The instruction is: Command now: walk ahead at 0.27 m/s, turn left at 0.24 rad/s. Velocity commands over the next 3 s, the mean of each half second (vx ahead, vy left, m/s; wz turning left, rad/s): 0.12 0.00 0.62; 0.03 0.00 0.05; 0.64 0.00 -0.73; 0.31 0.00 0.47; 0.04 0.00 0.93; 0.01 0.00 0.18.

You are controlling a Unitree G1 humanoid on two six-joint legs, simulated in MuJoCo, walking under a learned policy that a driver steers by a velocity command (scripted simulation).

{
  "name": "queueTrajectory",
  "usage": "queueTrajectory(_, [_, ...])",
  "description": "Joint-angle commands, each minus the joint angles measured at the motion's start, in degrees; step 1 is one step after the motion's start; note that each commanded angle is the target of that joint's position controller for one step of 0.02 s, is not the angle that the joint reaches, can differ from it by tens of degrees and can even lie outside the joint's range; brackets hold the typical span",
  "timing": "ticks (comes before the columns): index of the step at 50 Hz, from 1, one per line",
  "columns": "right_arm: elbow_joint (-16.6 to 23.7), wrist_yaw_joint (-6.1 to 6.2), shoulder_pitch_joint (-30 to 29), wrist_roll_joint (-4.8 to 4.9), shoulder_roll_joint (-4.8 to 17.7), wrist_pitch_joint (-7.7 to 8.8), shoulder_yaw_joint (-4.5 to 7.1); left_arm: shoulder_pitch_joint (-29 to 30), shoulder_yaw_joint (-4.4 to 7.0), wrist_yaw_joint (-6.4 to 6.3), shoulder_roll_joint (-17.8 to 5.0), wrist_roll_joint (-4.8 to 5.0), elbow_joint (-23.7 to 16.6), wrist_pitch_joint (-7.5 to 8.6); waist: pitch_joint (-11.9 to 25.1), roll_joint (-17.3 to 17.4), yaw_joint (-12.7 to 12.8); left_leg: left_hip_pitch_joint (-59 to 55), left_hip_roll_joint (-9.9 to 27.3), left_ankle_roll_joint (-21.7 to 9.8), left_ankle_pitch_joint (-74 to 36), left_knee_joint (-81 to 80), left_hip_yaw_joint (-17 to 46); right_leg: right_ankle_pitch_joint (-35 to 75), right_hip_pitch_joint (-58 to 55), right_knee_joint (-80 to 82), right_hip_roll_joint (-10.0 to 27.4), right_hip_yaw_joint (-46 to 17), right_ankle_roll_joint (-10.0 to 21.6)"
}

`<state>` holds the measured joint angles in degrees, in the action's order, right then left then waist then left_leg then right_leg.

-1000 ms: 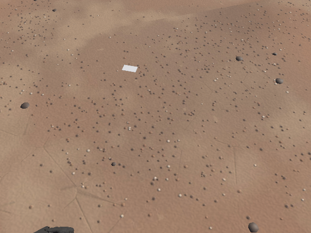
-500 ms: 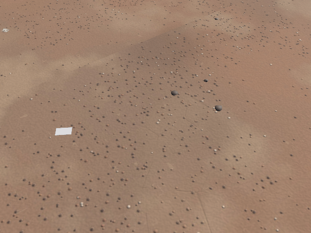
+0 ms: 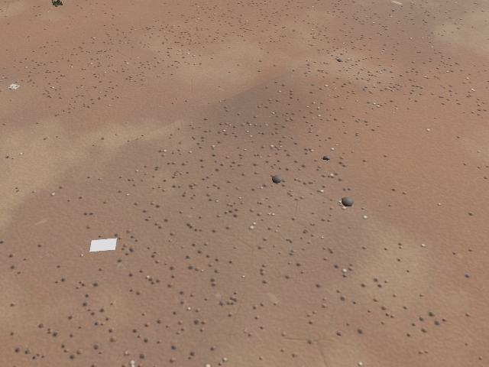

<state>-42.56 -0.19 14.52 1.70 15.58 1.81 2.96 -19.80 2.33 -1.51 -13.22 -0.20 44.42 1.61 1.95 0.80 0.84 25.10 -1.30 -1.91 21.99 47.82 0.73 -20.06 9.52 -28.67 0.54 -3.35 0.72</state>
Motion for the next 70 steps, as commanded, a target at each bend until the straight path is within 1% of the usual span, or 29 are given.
queueTrajectory(1, [5.8, -0.92, -8.5, -0.23, 3.4, 2.31, 0.87, 0.4, 2.52, -0.69, -8.7, 0.16, -2.7, 2.21, -10.2, -7.8, 2.6, 20.3, 4.7, -1.3, -0.5, 1.5, 3.0, -0.8, -8.5, 17.5, 15.6, -14.7, 10.0])
queueTrajectory(3, [6.7, -1.96, -9.2, -1.02, 2.9, 1.76, 0.58, 3.8, 3.22, -0.69, -10.9, -0.07, -3.8, 1.48, -6.3, -8.1, 2.3, 9.6, 4.1, 0.3, -4.0, -3.1, -2.1, 14.0, -4.1, 14.6, 12.6, -4.6, 8.0])
queueTrajectory(6, [8.4, -2.94, -7.2, -0.25, 5.2, -0.10, 1.38, 4.9, 4.23, -0.89, -13.5, 0.93, -4.5, -0.18, -3.2, -9.0, 1.2, 0.4, 2.6, 1.5, -7.9, -7.1, -5.1, 21.1, 0.0, 9.2, 13.1, -0.3, 6.8])
queueTrajectory(8, [7.1, -2.66, -0.4, -0.72, 7.1, -1.03, 2.72, 6.1, 4.09, -1.21, -12.5, 1.42, -5.3, -0.62, 0.2, -6.1, -2.3, -8.2, -0.6, -0.1, -11.9, -12.3, -6.6, 27.4, 2.1, -1.3, 11.5, 3.4, 4.1])
queueTrajectory(9, [6.1, -1.84, 5.0, -1.00, 9.6, -1.18, 4.15, 4.4, 3.53, -1.16, -10.3, 0.91, -5.2, -0.44, 3.6, -0.8, -4.4, -16.6, -1.4, -2.2, -16.8, -16.6, -3.3, 26.0, 5.8, -13.9, 8.0, 7.3, 1.0])
queueTrajectory(10, [7.1, -0.45, 8.2, -0.84, 17.2, -1.37, 5.72, 4.5, 2.04, -1.03, -5.6, -2.01, -7.6, -0.22, 5.3, 15.8, -4.0, -25.6, 12.4, -9.0, -33.8, -21.7, 19.4, -3.5, 20.6, -34.8, 1.2, 10.0, -4.5])
queueTrajectory(11, [9.5, -1.15, 8.3, -2.43, 19.3, -0.63, 5.39, 2.4, 1.49, -0.72, -5.3, -1.32, -9.8, 0.61, 13.3, 21.1, -2.9, -32.8, 21.6, -20.0, -25.1, -30.8, 45.5, -19.2, 31.4, -46.9, -6.3, -0.9, -5.0])
queueTrajectory(12, [10.8, -1.51, 5.5, -2.24, 15.4, 0.22, 4.59, 4.1, 2.16, -0.39, -9.1, 0.27, -9.3, 1.24, 10.5, 11.8, -3.7, -31.8, 20.8, -19.0, -19.0, -31.3, 41.8, -15.8, 35.0, -50.8, -3.0, -4.6, -4.0])
queueTrajectory(14, [11.4, -0.63, 1.1, -0.86, 12.6, 0.16, 3.86, 8.8, 2.54, -0.73, -10.4, -0.06, -9.1, 1.47, 4.6, 1.2, -2.5, -23.3, 15.1, -13.8, -18.3, -29.1, 30.2, -7.0, 34.4, -45.1, 0.6, -4.3, -2.6])
queueTrajectory(17, [12.9, 0.79, -3.8, -1.61, 12.1, -1.49, 3.67, 9.5, 2.69, -0.63, -9.9, -0.93, -8.8, 0.83, 3.2, 3.4, 0.4, -13.6, 9.6, -11.6, -26.5, -29.3, 23.3, -1.4, 26.1, -34.0, -0.3, -3.5, -3.3])
queueTrajectory(23, [13.1, 2.89, -4.0, -0.70, 12.1, -3.43, 3.92, 11.7, 1.83, -0.23, -8.4, -0.44, -7.6, 0.03, 5.7, 4.4, -0.4, -12.4, 8.0, -10.0, -26.3, -26.5, 22.6, 6.3, 22.5, -20.9, -2.6, -3.7, -6.3])
queueTrajectory(31, [12.4, 1.92, -4.2, -1.57, 9.6, -4.17, 2.33, 15.3, 1.87, 0.80, -8.8, -0.12, -9.4, 1.33, 3.8, 7.3, -2.5, -13.7, 8.5, -10.1, -30.6, -21.7, 26.8, 4.5, 14.1, -7.8, -1.6, -2.1, -3.8])
queueTrajectory(33, [12.1, 1.77, -4.8, -1.01, 8.2, -4.04, 1.68, 13.0, 2.11, 1.21, -8.8, -0.54, -8.8, 1.94, 3.0, 6.3, -0.3, -12.0, 5.8, -7.0, -26.0, -20.1, 26.3, 17.3, 4.8, 6.0, 0.0, -2.4, -1.5])
queueTrajectory(34, [11.8, 1.63, -2.2, -2.01, 6.4, -3.62, 1.01, 12.9, 2.48, 0.97, -11.5, -1.56, -9.6, 1.97, 4.5, 0.9, -1.8, -9.4, 2.7, -3.9, -15.5, -16.2, 23.2, 27.3, -1.2, 6.9, 7.2, -9.2, 1.1])
queueTrajectory(35, [11.1, 1.47, 3.1, -2.39, 5.8, -3.06, 0.92, 14.7, 2.96, 0.66, -14.6, -2.24, -9.9, 1.43, 3.6, -10.9, -6.1, -3.4, -4.5, -0.2, 3.9, -9.5, 15.0, 40.8, -4.4, 6.2, 15.1, -17.4, 8.1])
queueTrajectory(36, [11.5, 1.62, 0.2, -2.64, 8.0, -2.80, 1.38, 11.9, 1.96, 0.67, -9.9, -2.32, -8.6, 1.24, 4.1, -13.8, -3.2, -1.8, -4.1, 3.0, 10.1, -5.5, 11.2, 39.1, -2.7, 7.9, 19.1, -23.3, 14.6])
queueTrajectory(38, [11.4, 1.93, -4.2, -1.75, 10.2, -3.27, 2.49, 10.4, 1.90, 0.67, -9.8, -1.14, -7.9, 1.12, 4.0, -9.9, -0.3, 1.8, -2.4, 6.1, 12.4, 5.3, 9.4, 33.3, -4.6, 8.0, 17.5, -21.8, 14.6])
queueTrajectory(40, [9.5, 1.80, -2.7, -2.41, 6.1, -4.17, 1.61, 13.0, 0.87, 0.95, -8.1, -0.43, -7.7, 1.06, 3.3, -7.5, -2.1, -1.8, 0.9, 8.1, 9.5, 3.8, 8.7, 28.4, -0.8, 8.1, 13.3, -17.6, 11.0])
queueTrajectory(42, [9.6, 1.68, -4.6, -2.15, 4.0, -3.90, 1.11, 14.0, 2.54, 1.25, -12.3, 0.61, -8.2, -0.40, 0.1, -10.1, -1.5, -3.7, -1.1, 8.2, 6.7, -4.9, 3.5, 27.3, 1.7, 7.3, 7.9, -14.4, 9.1])
queueTrajectory(44, [9.5, 1.97, -5.8, -1.31, 5.1, -3.38, 1.78, 10.8, 3.99, 0.98, -15.3, 0.98, -8.5, -1.64, 1.2, -11.2, 0.3, -2.8, -3.1, 7.9, 5.2, -7.3, 2.6, 27.5, -1.5, 7.1, 8.2, -18.1, 10.5])
queueTrajectory(48, [8.6, 2.01, -4.8, -0.69, 5.0, -2.25, 2.29, 11.6, 4.62, 0.12, -14.1, 2.14, -9.4, -2.47, 3.7, -12.0, -0.5, -5.5, -3.6, 6.1, 1.2, -15.7, 4.4, 26.3, -3.6, 6.9, 8.5, -24.0, 10.5])
queueTrajectory(50, [6.6, 1.13, 0.6, -0.16, 5.4, -1.13, 2.90, 12.7, 4.68, -0.91, -13.1, 3.41, -9.9, -3.40, 6.4, -9.6, -3.9, -19.2, -2.6, 2.8, -6.3, -27.6, 2.8, -4.7, 6.7, 7.8, 4.4, -22.5, 7.5])
queueTrajectory(51, [5.3, 1.36, 6.1, -0.38, 8.7, -0.86, 4.02, 14.0, 4.14, -0.96, -11.3, 3.02, -11.0, -3.32, 6.0, -4.9, -6.4, -32.7, 5.7, -0.8, -1.3, -29.5, 8.9, -17.1, 22.9, 1.8, 0.8, -18.5, 3.6])
queueTrajectory(52, [4.5, 1.21, 9.8, -1.40, 14.0, -0.66, 5.30, 15.6, 2.78, -0.55, -6.0, 2.77, -13.2, -2.51, 4.0, 10.7, -7.5, -36.8, 19.2, -6.5, 19.3, -35.5, 27.8, -15.6, 38.2, -15.5, -6.4, -5.6, 0.8])
queueTrajectory(53, [5.7, 0.79, 5.2, -3.61, 14.5, 0.67, 5.12, 17.7, 3.13, -0.20, -8.3, 2.49, -14.9, -1.12, -2.3, 12.0, -6.1, -28.9, 25.6, -10.2, 24.4, -39.1, 36.8, -8.9, 43.7, -24.5, -0.9, -6.8, 0.5])
queueTrajectory(55, [7.4, 1.85, -1.3, -2.11, 8.7, 2.43, 3.49, 13.0, 4.14, 0.81, -10.9, 1.89, -12.0, -0.42, -4.7, 8.2, -2.7, -28.7, 20.2, -6.3, 16.8, -39.1, 25.8, 0.4, 44.6, -32.3, 1.4, -5.6, -0.5])
queueTrajectory(57, [6.7, 2.05, 0.4, -1.41, 7.4, 3.25, 2.78, 10.8, 3.83, 1.61, -9.5, 1.52, -11.0, -0.01, -4.5, 7.1, -3.2, -29.0, 17.4, -4.2, 7.9, -38.9, 17.0, 6.1, 45.7, -39.5, 3.1, -3.6, -1.6])
queueTrajectory(64, [3.1, 1.04, 7.6, -3.11, 8.2, 4.18, 2.53, 14.9, 2.79, 2.99, -8.1, 2.51, -13.8, 0.06, -10.2, 5.1, -5.5, -26.4, 16.8, -4.7, -3.5, -41.1, 1.5, 17.3, 49.8, -41.0, 5.5, -2.2, -3.4])
queueTrajectory(70, [-0.4, 0.87, 10.2, -2.44, 9.5, 3.23, 2.71, 23.0, 0.61, 5.88, -5.2, 2.94, -16.6, 0.73, -15.6, 2.5, -7.3, -30.4, 18.4, -3.5, -13.4, -43.0, -9.6, 18.3, 47.5, -26.8, 7.3, 5.2, 0.9])
